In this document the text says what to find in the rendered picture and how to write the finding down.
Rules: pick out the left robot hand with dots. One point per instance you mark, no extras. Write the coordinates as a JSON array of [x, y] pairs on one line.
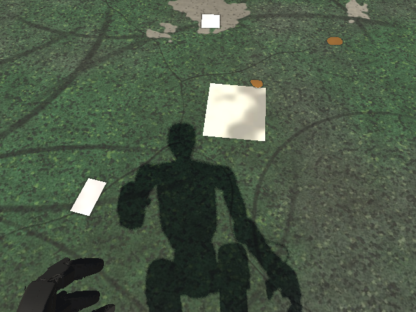
[[41, 295]]

